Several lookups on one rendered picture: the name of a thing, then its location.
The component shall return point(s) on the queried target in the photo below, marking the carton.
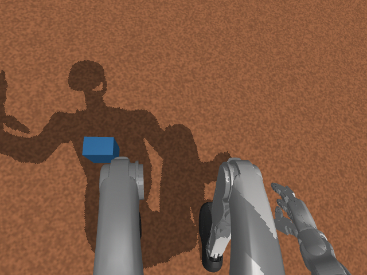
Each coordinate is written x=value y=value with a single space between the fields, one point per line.
x=100 y=149

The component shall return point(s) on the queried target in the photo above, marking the right robot hand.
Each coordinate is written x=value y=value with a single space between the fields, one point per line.
x=297 y=211

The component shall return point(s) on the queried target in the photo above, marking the right robot arm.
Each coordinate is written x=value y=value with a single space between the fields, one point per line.
x=318 y=254

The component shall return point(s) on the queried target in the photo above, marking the right robot foot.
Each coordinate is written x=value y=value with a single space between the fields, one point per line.
x=205 y=224

